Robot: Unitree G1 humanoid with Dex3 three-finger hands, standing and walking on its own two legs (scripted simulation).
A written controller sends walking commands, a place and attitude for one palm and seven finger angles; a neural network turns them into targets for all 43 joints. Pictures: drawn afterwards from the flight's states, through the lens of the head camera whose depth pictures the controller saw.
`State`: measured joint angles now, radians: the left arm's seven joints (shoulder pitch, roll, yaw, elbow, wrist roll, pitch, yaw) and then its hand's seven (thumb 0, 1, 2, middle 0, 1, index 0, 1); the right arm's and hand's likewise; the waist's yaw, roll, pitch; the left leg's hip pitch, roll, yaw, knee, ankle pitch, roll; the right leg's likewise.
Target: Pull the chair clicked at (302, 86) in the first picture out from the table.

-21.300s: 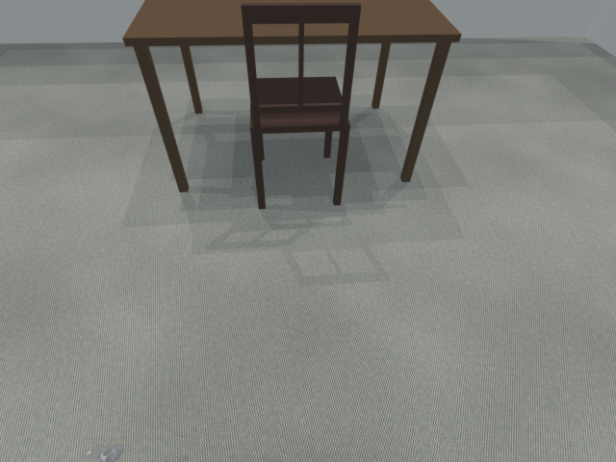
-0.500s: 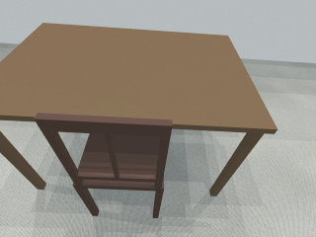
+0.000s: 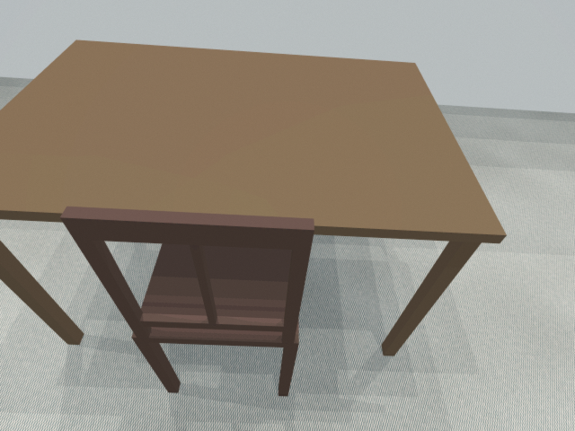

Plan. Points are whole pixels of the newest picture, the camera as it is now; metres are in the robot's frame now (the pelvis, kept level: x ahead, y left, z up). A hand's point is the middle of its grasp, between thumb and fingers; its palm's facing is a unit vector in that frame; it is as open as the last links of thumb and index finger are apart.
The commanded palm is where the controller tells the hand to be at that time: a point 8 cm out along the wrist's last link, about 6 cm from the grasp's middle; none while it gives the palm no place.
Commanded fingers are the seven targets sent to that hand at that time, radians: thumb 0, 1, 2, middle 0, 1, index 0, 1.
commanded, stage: look again from close up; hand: left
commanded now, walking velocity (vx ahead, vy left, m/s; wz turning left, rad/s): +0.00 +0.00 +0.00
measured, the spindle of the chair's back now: (205, 286) +0.38 +0.18 -0.11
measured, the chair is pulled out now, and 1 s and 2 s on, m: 0.00 0.00 0.00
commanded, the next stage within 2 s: shuffle to correct the standing spot in 0.66 s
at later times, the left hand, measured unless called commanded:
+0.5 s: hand out of the picture -0.02 +0.15 -0.18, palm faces +0.03 -0.99 -0.13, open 7.4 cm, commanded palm none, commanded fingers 0.00 0.90 0.90 -0.20 -0.30 -0.20 -0.30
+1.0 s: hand out of the picture -0.02 +0.15 -0.19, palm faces +0.02 -0.99 -0.14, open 7.4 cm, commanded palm none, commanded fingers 0.00 0.90 0.90 -0.20 -0.30 -0.20 -0.30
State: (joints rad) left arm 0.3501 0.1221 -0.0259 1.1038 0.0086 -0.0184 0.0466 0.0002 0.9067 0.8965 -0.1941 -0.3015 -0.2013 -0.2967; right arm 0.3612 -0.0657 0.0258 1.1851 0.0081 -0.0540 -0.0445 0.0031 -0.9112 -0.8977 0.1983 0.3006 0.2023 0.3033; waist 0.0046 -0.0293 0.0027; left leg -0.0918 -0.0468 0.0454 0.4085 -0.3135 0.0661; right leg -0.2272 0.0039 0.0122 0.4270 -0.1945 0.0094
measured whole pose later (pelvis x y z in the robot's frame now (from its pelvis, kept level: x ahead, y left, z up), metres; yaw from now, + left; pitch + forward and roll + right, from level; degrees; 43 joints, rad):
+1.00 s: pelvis +0.00 +0.00 +0.00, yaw -1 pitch +0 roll +0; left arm 0.34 0.14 -0.01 1.08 0.01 0.01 0.05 0.00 0.91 0.90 -0.19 -0.30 -0.20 -0.30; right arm 0.33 -0.06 0.01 1.16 0.01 -0.03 -0.06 0.00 -0.91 -0.90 0.20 0.30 0.20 0.30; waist 0.00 -0.05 0.01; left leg -0.11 -0.05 0.06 0.43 -0.32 0.07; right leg -0.27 0.00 0.02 0.48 -0.22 0.01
